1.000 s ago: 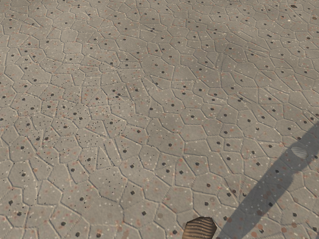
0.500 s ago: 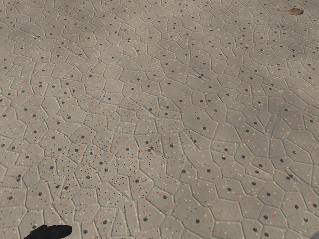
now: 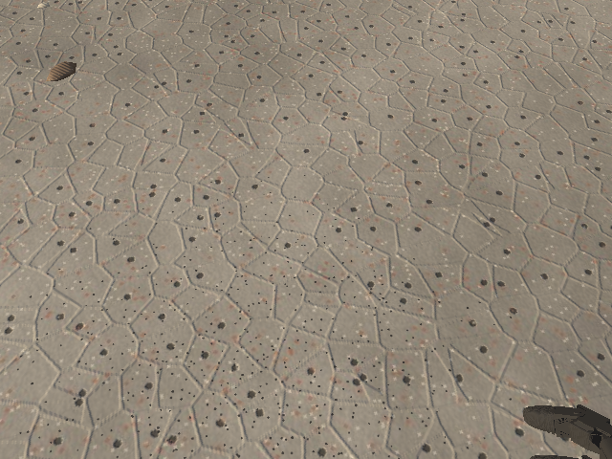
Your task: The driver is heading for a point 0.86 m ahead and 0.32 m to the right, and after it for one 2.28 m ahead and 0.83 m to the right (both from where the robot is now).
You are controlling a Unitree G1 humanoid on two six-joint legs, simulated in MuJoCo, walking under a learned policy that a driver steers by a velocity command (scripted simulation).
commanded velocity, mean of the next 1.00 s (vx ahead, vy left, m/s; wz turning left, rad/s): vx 0.50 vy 0.00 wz -0.49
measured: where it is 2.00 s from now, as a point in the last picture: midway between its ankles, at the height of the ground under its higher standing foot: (473, 330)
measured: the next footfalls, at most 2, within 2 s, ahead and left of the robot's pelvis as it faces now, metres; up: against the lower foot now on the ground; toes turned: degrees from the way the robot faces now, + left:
right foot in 0.48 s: +0.40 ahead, -0.17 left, +0.00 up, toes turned -18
left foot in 0.96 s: +0.73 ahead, -0.09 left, +0.00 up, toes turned -36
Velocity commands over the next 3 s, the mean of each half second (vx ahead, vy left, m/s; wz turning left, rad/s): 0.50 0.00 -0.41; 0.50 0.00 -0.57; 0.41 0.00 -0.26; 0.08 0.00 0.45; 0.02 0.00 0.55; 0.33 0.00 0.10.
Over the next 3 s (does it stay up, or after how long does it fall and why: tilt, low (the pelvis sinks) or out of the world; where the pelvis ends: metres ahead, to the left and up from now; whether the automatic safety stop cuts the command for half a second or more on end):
stays up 0.93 -0.29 0.02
